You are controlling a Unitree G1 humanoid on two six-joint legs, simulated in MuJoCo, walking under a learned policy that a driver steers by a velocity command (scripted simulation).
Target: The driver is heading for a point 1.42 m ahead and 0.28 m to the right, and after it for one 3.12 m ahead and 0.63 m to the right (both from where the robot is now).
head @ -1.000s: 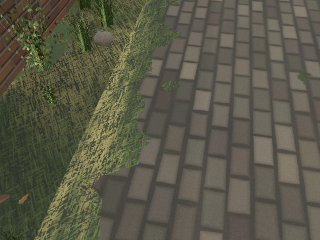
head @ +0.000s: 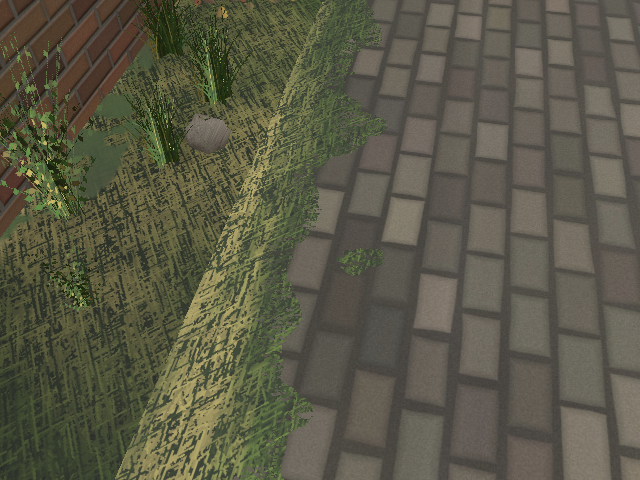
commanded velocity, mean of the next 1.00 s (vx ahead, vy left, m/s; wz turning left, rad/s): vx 0.50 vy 0.00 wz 0.00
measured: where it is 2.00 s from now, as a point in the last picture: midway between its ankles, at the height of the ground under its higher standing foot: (351, 274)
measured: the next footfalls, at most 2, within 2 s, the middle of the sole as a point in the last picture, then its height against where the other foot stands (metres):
left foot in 0.28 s outside the picture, level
right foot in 0.84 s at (376, 413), level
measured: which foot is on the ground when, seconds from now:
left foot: up 0.00-0.26, down 0.28-0.86, up 0.88-1.00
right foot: down 0.00-0.28, up 0.30-0.82, down 0.84-1.00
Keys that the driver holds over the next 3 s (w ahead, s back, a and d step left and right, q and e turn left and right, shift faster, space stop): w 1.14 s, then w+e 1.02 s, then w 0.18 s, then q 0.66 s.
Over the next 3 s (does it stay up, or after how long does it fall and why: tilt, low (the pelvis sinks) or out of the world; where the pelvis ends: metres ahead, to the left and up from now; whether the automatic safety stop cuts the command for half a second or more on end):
stays up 1.38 -0.24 0.00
